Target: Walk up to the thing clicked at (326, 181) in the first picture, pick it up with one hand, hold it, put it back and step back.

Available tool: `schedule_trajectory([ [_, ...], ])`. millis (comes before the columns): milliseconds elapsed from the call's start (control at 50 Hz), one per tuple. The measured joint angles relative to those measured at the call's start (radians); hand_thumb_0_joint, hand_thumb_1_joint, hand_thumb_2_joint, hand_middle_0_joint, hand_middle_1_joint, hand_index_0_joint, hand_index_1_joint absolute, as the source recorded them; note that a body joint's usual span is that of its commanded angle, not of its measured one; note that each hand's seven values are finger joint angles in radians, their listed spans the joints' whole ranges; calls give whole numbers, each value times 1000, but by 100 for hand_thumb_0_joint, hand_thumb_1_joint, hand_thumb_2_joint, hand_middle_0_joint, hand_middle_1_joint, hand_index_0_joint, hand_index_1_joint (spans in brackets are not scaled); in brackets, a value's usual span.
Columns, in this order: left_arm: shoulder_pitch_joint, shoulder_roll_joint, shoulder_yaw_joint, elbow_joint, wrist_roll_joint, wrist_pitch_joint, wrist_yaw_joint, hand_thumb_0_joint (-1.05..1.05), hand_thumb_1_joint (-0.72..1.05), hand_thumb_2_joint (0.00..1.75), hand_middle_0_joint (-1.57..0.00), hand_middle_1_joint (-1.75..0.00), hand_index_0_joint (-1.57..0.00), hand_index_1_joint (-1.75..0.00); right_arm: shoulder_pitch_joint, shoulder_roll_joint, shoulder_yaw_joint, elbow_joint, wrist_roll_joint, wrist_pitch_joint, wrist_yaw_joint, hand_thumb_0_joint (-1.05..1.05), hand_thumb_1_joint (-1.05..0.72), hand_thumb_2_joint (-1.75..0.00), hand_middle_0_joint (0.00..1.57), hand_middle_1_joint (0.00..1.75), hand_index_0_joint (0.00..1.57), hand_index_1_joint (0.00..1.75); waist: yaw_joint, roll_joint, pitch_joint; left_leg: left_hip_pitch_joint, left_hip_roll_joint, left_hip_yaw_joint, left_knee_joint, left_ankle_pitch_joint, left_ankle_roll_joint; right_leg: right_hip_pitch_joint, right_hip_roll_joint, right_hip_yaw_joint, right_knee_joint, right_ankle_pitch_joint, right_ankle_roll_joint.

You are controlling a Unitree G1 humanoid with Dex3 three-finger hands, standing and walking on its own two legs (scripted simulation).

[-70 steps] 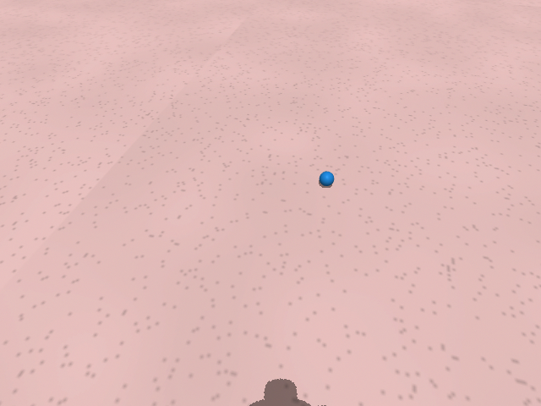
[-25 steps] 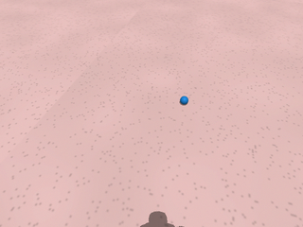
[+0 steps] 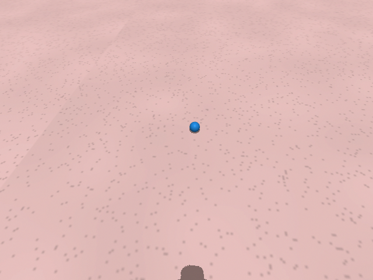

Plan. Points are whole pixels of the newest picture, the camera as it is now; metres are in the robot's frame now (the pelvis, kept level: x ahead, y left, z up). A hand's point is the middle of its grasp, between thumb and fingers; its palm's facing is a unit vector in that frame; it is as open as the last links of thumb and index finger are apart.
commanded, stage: walk up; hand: left
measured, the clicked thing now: (194, 126) +1.32 -0.03 -0.73
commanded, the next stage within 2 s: none
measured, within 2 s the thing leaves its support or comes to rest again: neither
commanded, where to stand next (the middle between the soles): +0.92 -0.18 m, yaw -14 degrees
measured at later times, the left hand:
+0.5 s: hand (109, 237) +0.29 +0.23 -0.16, palm faces -0.20 -0.92 -0.33, open 7.4 cm
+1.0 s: hand (153, 151) +0.56 +0.13 -0.11, palm faces -0.25 -0.89 -0.39, open 7.4 cm
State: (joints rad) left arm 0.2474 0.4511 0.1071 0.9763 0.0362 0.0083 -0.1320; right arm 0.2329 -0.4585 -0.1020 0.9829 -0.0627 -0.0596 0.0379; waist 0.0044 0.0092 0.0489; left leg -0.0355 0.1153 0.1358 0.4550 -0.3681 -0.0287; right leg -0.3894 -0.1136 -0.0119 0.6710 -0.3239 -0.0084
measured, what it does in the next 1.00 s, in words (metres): walks ahead: right foot, then left foot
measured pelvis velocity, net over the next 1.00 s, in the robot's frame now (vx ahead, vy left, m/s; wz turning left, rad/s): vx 0.41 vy -0.11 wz -0.25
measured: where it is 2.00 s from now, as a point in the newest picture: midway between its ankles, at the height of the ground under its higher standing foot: (219, 188)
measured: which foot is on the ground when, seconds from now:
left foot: down 0.00-0.02, up 0.04-0.36, down 0.38-0.80, up 0.82-1.00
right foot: up 0.00-0.00, down 0.02-0.40, up 0.42-0.76, down 0.78-1.00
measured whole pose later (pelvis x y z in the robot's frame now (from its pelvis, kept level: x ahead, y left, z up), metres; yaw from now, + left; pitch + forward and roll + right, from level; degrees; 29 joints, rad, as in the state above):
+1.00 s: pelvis +0.41 -0.11 +0.00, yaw -14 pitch -3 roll +0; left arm 0.26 0.38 0.04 0.83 0.00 -0.09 -0.06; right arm 0.30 -0.44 -0.05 0.86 -0.02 -0.05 0.06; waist 0.00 0.07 0.08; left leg -0.46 0.10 0.02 0.99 -0.34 0.02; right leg -0.25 0.00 -0.03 0.56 -0.26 -0.04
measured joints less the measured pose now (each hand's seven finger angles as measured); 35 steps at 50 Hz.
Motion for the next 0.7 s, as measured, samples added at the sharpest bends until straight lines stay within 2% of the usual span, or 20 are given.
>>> schedule_trajectory([
  [20,10,9,4,-5,1,-8,2,0,91,90,-20,-30,-20,-30,6,-9,-1,-4,1,4,1,0,-90,-90,21,30,20,30,0,4,-3,-10,19,2,61,-47,8,19,6,-11,-28,28,3],
  [40,14,11,10,-11,3,-20,10,0,91,90,-20,-30,-20,-30,10,-20,-2,-7,2,10,-1,0,-90,-90,21,30,20,30,0,22,1,-37,48,-17,155,-93,35,23,28,-24,-13,79,11],
  [60,16,7,15,-20,3,-31,21,0,91,90,-20,-30,-20,-30,11,-27,-2,-6,7,20,-4,0,-91,-90,21,30,20,30,3,38,4,-87,54,-64,285,-134,47,17,49,-36,29,62,13],
  [100,29,-11,11,-38,-7,-43,36,0,91,90,-20,-30,-20,-30,1,-29,3,-1,18,39,-4,1,-91,-90,20,30,20,30,20,49,9,-194,11,-125,512,-145,48,29,72,-38,51,21,2],
  [120,36,-26,3,-43,-13,-44,39,0,91,90,-20,-30,-20,-30,-5,-31,7,-1,25,41,-1,1,-91,-90,20,30,20,30,24,56,12,-242,-5,-131,581,-120,48,51,83,-39,31,16,-6],
  [160,53,-52,-15,-49,-19,-44,45,0,91,90,-20,-30,-20,-30,-12,-28,15,-11,36,32,7,1,-91,-90,20,30,20,30,31,67,16,-321,-22,-115,618,-66,52,104,100,-37,-32,26,-16],
  [260,100,-70,-40,-65,-21,-48,48,0,90,90,-20,-30,-20,-30,-5,11,29,-61,34,9,38,0,-91,-90,20,30,20,30,43,43,12,-423,-27,-90,419,2,40,202,127,-10,-144,29,-26],
  [360,120,-54,-45,-85,-17,-51,49,0,90,90,-20,-30,-20,-30,18,36,28,-85,28,-4,48,0,-91,-90,20,30,20,30,43,5,4,-401,-28,-84,206,112,36,259,138,16,-136,-43,-7],
  [380,123,-50,-47,-89,-15,-51,51,0,90,90,-20,-30,-20,-30,26,36,27,-91,27,-12,47,0,-91,-90,20,30,20,30,39,-4,0,-375,-35,-76,165,125,39,258,134,23,-104,-76,-2],
  [400,124,-43,-47,-93,-14,-51,54,0,90,90,-20,-30,-20,-30,30,37,24,-98,23,-23,42,0,-91,-90,20,30,20,30,32,-23,0,-360,-47,-60,154,178,42,243,121,37,-41,-117,-11],
  [440,106,-39,-47,-84,-17,-45,68,0,90,90,-20,-30,-20,-30,31,43,20,-115,21,-42,28,0,-91,-90,20,30,20,30,12,-52,10,-352,-58,-27,207,141,46,158,129,91,196,-155,-31],
  [480,83,-30,-57,-74,-19,-44,76,1,91,90,-20,-30,-20,-30,42,53,24,-122,36,-45,22,0,-91,-90,20,30,20,30,-11,-66,12,-312,-58,-10,196,107,49,66,148,101,385,-125,-38],
  [520,60,-17,-58,-77,-25,-52,76,1,91,90,-20,-30,-20,-30,61,62,33,-125,42,-45,17,0,-91,-90,20,30,20,30,-23,-79,14,-253,-58,8,144,101,49,-10,132,82,446,-73,-31],
  [560,38,-7,-53,-86,-30,-58,70,1,91,90,-20,-30,-20,-30,84,64,41,-125,43,-48,14,0,-91,-90,21,30,20,30,-32,-85,15,-197,-59,23,87,104,43,-67,105,66,415,-34,-16],
  [620,1,0,-46,-105,-33,-55,57,0,91,90,-20,-30,-20,-30,117,54,45,-124,39,-47,13,0,-91,-90,21,30,20,30,-45,-74,25,-126,-56,37,24,96,38,-116,69,53,281,-3,3],
  [700,-47,-6,-43,-126,-29,-52,39,0,91,90,-20,-30,-20,-30,150,26,42,-121,38,-36,15,0,-90,-90,21,30,20,30,-60,-37,40,-58,-41,48,6,50,17,-116,36,17,69,80,-4],
])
